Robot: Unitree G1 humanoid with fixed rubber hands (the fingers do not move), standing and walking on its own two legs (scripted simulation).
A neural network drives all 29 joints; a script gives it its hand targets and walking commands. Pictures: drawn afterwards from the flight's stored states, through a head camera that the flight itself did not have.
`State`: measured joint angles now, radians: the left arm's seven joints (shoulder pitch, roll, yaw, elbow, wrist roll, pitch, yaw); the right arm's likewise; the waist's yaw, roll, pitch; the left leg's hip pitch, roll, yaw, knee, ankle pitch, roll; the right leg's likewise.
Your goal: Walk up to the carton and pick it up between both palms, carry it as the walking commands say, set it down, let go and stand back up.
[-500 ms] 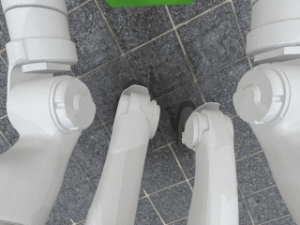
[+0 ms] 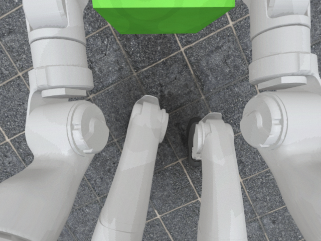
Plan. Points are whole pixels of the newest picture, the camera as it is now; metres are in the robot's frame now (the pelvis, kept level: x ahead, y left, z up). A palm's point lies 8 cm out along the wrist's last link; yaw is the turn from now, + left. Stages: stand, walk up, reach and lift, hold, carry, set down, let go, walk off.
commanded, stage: reach and lift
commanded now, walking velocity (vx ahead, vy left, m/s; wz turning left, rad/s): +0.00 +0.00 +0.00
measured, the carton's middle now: out of the picture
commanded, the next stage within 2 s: none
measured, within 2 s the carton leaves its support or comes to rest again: neither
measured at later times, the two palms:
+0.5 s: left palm out of the picture +0.51 +0.25 -0.02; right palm out of the picture +0.57 -0.03 -0.03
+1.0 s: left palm out of the picture +0.48 +0.24 +0.07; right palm out of the picture +0.55 -0.04 +0.06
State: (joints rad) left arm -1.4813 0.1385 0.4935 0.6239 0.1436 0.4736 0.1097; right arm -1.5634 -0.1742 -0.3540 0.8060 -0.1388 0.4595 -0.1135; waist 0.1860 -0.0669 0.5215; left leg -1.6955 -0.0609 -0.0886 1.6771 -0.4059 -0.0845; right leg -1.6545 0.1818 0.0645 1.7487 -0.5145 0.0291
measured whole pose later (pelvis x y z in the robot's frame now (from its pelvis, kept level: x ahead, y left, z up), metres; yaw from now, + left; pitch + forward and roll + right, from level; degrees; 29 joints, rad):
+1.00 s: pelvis +0.01 +0.00 +0.10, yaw +1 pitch +18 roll +0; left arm -1.14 0.00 0.48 0.54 0.21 0.44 0.11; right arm -1.24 -0.06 -0.41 0.76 -0.21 0.41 -0.07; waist 0.16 -0.06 0.37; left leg -1.29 -0.07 -0.11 1.29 -0.33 -0.07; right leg -1.24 0.16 0.10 1.36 -0.43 0.01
